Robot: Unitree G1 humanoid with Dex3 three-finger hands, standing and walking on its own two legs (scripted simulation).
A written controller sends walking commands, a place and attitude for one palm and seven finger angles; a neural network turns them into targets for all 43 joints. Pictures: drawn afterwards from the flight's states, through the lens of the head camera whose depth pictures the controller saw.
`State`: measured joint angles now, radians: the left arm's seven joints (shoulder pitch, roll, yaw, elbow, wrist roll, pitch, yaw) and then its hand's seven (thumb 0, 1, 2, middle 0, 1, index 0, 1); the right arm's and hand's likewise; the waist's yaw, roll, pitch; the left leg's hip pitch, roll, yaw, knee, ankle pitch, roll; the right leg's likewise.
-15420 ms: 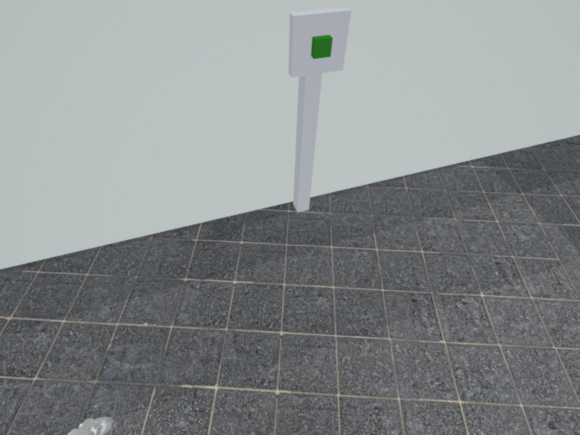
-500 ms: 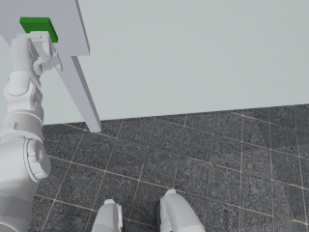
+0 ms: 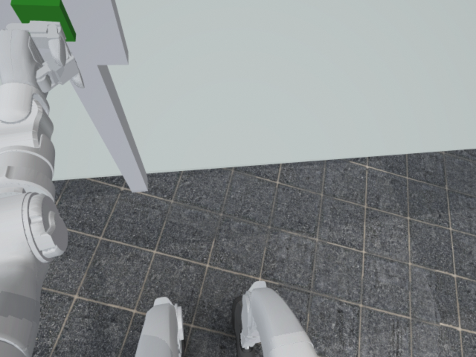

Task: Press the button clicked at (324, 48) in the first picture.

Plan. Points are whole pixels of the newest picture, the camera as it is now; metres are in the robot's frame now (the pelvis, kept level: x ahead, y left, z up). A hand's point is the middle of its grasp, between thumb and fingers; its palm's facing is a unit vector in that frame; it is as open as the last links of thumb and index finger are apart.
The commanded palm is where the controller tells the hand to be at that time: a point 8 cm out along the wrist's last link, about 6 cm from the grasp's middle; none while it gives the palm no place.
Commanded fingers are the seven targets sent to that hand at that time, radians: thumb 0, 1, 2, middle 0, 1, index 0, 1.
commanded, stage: pull the fist back off the button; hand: left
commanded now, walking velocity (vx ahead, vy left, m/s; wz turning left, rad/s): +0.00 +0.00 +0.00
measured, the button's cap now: (46, 16) +0.60 +0.21 +0.11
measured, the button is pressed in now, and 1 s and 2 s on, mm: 7 0 0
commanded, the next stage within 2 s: draw the hand back to the body in 0.92 s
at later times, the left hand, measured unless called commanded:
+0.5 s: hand (78, 82) +0.52 +0.18 +0.07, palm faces +0.02 -1.00 -0.02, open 3.1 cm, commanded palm +0.48 +0.22 +0.08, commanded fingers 0.00 0.90 0.90 -1.30 -1.50 -1.30 -1.50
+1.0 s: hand (73, 122) +0.46 +0.18 +0.07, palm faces +0.04 -1.00 -0.03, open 3.1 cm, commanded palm +0.43 +0.23 +0.08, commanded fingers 0.00 0.90 0.90 -1.30 -1.50 -1.30 -1.50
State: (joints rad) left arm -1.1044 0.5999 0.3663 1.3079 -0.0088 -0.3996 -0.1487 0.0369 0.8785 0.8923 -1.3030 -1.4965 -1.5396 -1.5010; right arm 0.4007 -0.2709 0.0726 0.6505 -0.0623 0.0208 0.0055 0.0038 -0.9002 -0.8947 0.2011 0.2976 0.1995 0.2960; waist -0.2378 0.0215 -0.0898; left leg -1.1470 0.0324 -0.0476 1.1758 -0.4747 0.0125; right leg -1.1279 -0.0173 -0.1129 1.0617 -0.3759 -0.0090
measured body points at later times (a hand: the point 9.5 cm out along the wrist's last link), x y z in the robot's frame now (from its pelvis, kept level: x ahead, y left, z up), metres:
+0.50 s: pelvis +0.04 +0.01 +0.02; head +0.17 +0.02 +0.46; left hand +0.52 +0.23 +0.08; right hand +0.06 -0.25 -0.09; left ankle +0.03 +0.11 -0.64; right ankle +0.06 -0.12 -0.64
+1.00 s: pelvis +0.05 +0.00 +0.03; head +0.14 +0.01 +0.47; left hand +0.45 +0.23 +0.08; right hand +0.15 -0.25 -0.08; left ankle +0.03 +0.11 -0.64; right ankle +0.06 -0.12 -0.64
